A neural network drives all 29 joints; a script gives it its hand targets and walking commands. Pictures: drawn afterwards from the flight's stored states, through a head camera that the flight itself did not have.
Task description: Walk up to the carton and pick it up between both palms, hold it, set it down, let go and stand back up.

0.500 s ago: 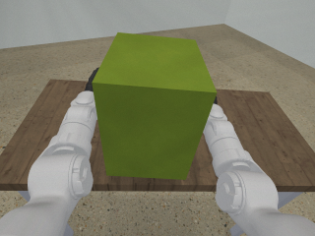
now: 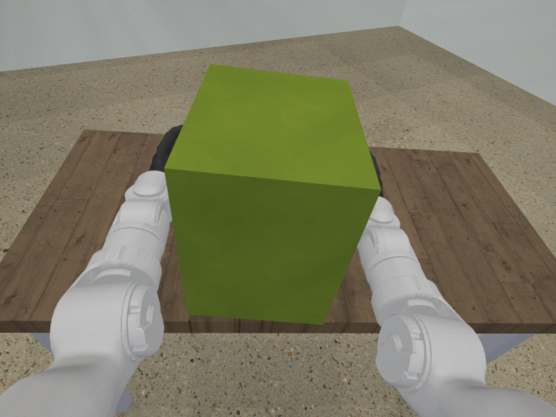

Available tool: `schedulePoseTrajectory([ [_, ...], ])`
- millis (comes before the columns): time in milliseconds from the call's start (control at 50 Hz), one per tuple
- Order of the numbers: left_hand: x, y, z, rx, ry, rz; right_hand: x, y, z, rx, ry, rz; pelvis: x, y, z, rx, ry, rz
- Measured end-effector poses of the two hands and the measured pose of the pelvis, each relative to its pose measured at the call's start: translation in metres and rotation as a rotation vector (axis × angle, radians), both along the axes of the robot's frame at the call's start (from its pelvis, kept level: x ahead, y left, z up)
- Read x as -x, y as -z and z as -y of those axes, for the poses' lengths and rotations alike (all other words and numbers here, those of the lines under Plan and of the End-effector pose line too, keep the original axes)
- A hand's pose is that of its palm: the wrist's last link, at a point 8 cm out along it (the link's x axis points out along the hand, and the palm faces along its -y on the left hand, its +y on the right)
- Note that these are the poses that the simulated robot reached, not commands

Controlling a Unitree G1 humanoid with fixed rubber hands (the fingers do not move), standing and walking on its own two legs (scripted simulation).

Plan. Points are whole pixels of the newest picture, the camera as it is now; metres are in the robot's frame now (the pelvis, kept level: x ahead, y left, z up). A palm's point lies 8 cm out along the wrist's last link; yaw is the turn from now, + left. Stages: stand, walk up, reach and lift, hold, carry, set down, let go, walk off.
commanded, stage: set down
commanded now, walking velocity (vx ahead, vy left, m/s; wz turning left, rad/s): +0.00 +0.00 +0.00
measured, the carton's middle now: (267, 197) +0.42 +0.01 +0.11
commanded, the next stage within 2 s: none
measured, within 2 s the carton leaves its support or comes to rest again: rests again in 0.06 s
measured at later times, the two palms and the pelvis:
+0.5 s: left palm (164, 183) +0.44 +0.16 +0.11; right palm (365, 204) +0.40 -0.14 +0.11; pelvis +0.00 +0.00 +0.00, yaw +0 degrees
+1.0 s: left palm (164, 184) +0.44 +0.16 +0.11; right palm (365, 206) +0.40 -0.14 +0.11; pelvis +0.00 +0.00 +0.00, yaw +0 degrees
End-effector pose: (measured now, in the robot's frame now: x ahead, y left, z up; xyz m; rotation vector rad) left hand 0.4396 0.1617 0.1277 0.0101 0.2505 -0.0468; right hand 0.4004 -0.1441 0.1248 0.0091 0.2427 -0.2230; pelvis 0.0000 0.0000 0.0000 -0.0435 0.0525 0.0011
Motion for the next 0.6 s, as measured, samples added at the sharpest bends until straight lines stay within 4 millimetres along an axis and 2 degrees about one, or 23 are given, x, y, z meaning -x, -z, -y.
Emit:
schedulePoseTrajectory([
  [280,0.001,0.012,-0.001,0.029,-0.008,0.007,0.002,0.008,-0.001,0.009,-0.01,0.014,-0.001,0.0,0.0,0.0,0.0,-0.001],
  [600,0.002,0.015,-0.002,0.068,-0.008,0.013,0.005,0.011,-0.001,0.02,-0.013,0.038,0.0,0.0,0.0,0.0,0.0,-0.001],
])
